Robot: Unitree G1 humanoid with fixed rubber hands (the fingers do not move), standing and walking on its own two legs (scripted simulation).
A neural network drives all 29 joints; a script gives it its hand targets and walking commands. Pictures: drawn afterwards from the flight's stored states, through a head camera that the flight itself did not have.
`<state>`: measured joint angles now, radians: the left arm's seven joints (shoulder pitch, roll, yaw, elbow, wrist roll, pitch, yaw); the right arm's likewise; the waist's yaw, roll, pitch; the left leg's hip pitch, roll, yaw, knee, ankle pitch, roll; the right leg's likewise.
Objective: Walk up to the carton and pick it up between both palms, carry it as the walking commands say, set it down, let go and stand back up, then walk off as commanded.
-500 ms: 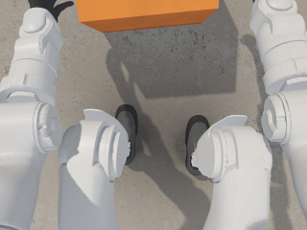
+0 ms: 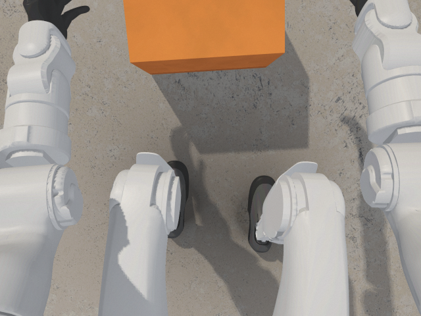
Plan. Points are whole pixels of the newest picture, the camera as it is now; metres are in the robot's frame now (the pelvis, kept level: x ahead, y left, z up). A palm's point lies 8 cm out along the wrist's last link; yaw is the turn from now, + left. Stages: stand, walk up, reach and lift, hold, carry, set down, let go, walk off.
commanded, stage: set down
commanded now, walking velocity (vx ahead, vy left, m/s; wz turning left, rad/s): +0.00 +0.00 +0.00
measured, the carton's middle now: (205, 21) +0.58 +0.06 -0.31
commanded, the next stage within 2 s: let go in 1.10 s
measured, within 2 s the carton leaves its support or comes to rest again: neither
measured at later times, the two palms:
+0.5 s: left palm out of the picture +0.50 +0.28 +0.03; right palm out of the picture +0.57 -0.19 +0.02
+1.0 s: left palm out of the picture +0.50 +0.29 +0.17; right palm out of the picture +0.57 -0.19 +0.17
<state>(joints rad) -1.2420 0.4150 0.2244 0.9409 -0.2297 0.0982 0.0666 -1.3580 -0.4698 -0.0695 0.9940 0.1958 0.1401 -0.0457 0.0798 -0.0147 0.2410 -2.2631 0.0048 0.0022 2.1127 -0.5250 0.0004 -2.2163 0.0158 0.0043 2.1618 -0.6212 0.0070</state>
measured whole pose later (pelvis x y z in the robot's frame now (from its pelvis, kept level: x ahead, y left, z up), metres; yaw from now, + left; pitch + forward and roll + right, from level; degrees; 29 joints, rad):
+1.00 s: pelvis +0.04 +0.00 +0.25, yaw -1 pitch +46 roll +0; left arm -0.94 0.33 0.38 0.75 -0.09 0.20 -0.08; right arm -1.09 -0.41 -0.23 0.87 0.04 0.22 0.09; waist 0.09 -0.04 -0.12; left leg -1.64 0.01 0.02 1.15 -0.32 0.00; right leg -1.62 0.02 0.03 1.19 -0.38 0.01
